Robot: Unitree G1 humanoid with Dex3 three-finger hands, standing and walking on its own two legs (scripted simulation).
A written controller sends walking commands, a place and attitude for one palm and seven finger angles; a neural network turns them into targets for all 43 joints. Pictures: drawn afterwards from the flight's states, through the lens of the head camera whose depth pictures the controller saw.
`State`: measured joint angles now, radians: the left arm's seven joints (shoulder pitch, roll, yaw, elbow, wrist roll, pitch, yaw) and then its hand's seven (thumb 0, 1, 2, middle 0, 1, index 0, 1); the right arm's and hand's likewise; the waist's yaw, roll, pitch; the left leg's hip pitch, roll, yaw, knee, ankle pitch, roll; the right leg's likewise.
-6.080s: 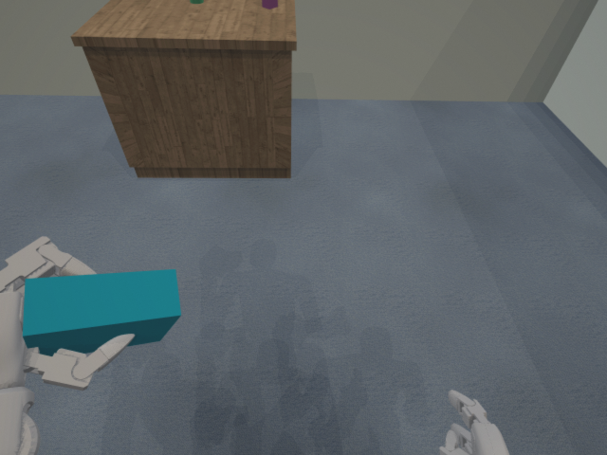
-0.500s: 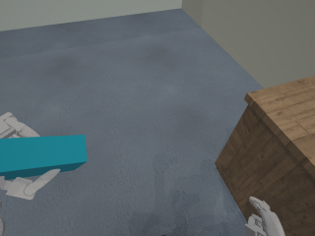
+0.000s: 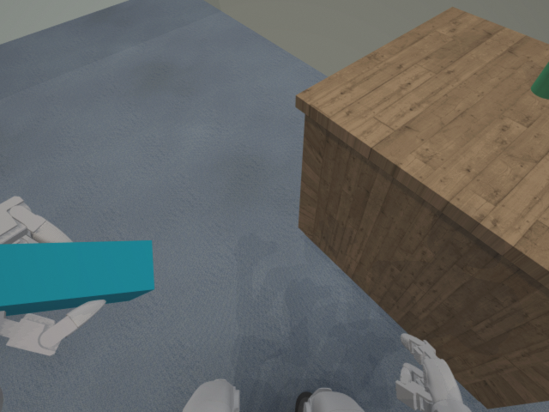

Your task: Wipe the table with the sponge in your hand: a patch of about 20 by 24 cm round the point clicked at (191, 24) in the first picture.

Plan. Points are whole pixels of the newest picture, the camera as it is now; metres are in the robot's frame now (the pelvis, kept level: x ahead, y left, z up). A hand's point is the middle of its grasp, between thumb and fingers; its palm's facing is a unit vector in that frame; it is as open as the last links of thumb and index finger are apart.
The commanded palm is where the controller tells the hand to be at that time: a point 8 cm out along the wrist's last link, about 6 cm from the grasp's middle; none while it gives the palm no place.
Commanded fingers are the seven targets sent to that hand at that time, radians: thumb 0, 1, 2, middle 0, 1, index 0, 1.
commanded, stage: turn to face it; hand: left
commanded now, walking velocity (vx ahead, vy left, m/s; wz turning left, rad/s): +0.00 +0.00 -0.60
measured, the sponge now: (97, 276) +0.23 +0.19 +0.16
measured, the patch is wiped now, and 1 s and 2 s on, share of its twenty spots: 0.00 0.00 0.00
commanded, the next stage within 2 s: take the last steps up to it in 2.00 s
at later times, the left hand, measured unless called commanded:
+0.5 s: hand (179, 310) +0.19 +0.09 +0.18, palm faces +0.14 -0.87 -0.48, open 9.1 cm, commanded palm +0.14 +0.16 +0.19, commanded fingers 0.00 0.10 1.30 -1.20 -1.60 -1.20 -1.60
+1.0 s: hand (273, 398) +0.13 +0.01 +0.19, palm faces -0.14 -0.88 -0.45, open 9.1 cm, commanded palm +0.11 +0.08 +0.19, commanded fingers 0.00 0.10 1.30 -1.20 -1.60 -1.20 -1.60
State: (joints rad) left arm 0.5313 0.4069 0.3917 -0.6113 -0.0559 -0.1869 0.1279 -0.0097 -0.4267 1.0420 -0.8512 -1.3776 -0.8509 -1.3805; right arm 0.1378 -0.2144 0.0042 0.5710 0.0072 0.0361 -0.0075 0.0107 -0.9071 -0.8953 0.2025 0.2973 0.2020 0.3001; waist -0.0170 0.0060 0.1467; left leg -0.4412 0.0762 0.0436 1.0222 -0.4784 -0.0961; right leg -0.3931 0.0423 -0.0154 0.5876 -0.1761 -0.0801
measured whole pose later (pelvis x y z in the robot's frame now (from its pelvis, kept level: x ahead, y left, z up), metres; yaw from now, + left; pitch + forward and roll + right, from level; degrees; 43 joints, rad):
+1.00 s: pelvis -0.18 -0.07 +0.00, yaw -33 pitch +0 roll +3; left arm 0.45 0.41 0.36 -0.53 -0.04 -0.19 0.12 -0.01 -0.43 1.04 -0.85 -1.37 -0.85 -1.38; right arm 0.16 -0.23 -0.03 0.49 0.01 0.06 -0.02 0.01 -0.91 -0.90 0.20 0.30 0.20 0.30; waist 0.02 -0.05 0.05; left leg -0.20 0.04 0.08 0.48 -0.25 -0.02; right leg -0.53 0.16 0.07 0.76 -0.27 0.00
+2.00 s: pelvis -0.36 -0.09 +0.00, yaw -66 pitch +0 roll +1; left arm 0.48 0.38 0.37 -0.57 -0.04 -0.21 0.14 -0.01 -0.42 1.04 -0.85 -1.37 -0.85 -1.37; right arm 0.14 -0.20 0.01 0.60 0.01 -0.01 -0.01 0.01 -0.91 -0.90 0.20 0.30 0.20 0.30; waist -0.01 0.01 0.15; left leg -0.43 0.05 0.02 1.05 -0.48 -0.07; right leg -0.38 0.06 -0.01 0.58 -0.20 -0.08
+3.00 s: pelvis -0.30 -0.14 +0.00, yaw -68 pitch +0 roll +1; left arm 0.48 0.38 0.36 -0.53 -0.02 -0.23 0.15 -0.01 -0.42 1.04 -0.85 -1.37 -0.85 -1.37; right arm 0.19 -0.15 0.01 0.61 0.01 -0.12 -0.04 0.01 -0.91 -0.90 0.20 0.30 0.20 0.30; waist 0.00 0.00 0.06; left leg -0.24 0.07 0.16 0.56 -0.32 -0.01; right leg -0.36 -0.07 -0.15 0.75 -0.44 0.02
